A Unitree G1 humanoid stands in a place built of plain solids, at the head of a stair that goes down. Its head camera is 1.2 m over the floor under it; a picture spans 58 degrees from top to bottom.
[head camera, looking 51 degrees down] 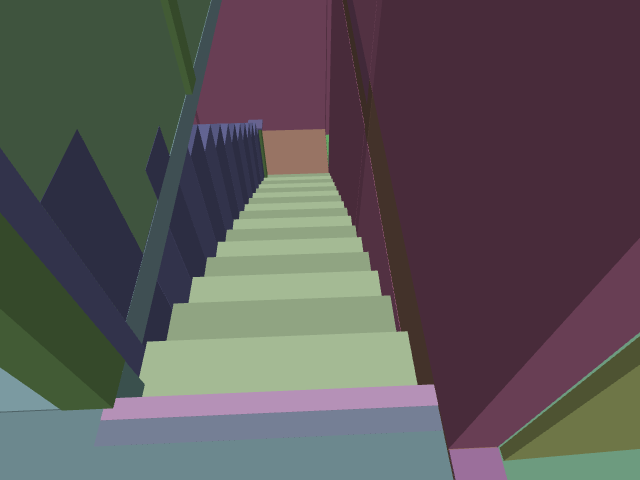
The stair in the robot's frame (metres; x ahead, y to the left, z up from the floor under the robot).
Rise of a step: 0.19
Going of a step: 0.26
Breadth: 0.91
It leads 2 degrees to the left of straight ahead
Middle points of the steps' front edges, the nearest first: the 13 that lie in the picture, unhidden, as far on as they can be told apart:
0.43 0.13 0.00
0.69 0.15 -0.18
0.95 0.16 -0.37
1.21 0.17 -0.56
1.47 0.18 -0.74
1.73 0.19 -0.93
1.99 0.20 -1.12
2.25 0.21 -1.30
2.51 0.22 -1.49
2.77 0.24 -1.67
3.03 0.25 -1.86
3.29 0.26 -2.05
3.55 0.27 -2.23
